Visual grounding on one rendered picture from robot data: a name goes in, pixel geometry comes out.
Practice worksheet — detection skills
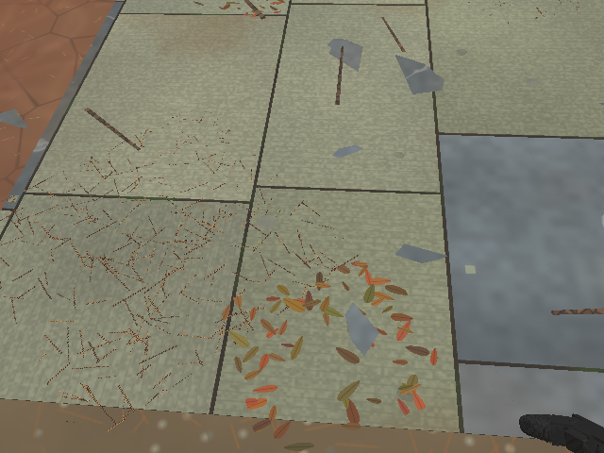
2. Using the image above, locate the right robot hand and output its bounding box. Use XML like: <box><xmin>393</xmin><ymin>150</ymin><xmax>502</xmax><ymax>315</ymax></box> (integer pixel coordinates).
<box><xmin>519</xmin><ymin>413</ymin><xmax>604</xmax><ymax>453</ymax></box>

